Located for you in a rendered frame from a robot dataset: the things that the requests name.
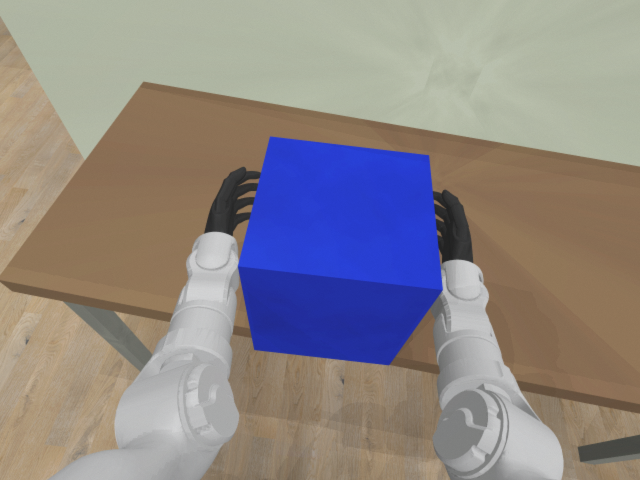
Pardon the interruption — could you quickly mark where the left robot hand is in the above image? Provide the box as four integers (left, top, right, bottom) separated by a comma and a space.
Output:
204, 167, 261, 236

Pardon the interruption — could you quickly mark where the table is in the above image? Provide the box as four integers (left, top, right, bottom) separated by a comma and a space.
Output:
0, 82, 640, 465

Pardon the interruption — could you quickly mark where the right robot hand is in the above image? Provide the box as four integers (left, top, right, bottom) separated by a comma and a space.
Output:
433, 190, 473, 263

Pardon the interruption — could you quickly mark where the robot left upper arm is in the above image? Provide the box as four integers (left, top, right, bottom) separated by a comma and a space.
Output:
48, 361, 239, 480

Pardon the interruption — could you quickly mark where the carton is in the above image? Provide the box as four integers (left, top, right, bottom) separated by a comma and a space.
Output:
238, 136, 443, 365

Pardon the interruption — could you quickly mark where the robot right forearm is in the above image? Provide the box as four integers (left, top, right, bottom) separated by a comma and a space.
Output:
430, 260, 543, 423

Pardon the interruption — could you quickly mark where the robot right upper arm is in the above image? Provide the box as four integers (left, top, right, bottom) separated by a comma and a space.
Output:
433, 389, 564, 480

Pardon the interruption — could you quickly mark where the robot left forearm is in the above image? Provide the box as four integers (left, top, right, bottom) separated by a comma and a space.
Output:
114, 232, 239, 448

